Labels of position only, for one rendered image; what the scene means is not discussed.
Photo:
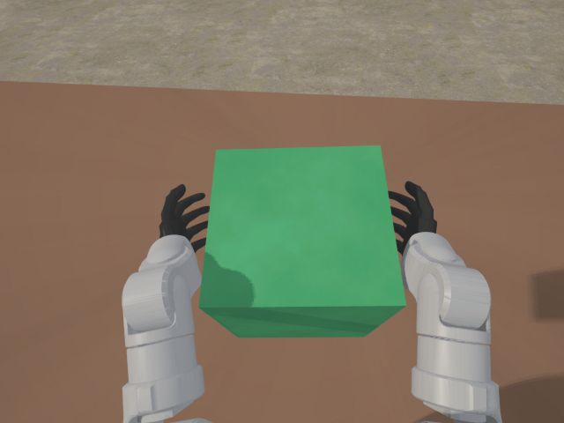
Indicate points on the right robot hand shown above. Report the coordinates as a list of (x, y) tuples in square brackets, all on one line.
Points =
[(421, 218)]

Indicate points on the robot right forearm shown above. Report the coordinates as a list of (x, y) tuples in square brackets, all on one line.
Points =
[(453, 372)]

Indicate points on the left robot hand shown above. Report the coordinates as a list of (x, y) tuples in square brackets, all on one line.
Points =
[(173, 222)]

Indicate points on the robot left forearm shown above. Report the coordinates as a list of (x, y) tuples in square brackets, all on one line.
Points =
[(164, 377)]

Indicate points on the carton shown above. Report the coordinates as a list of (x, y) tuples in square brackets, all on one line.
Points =
[(300, 243)]

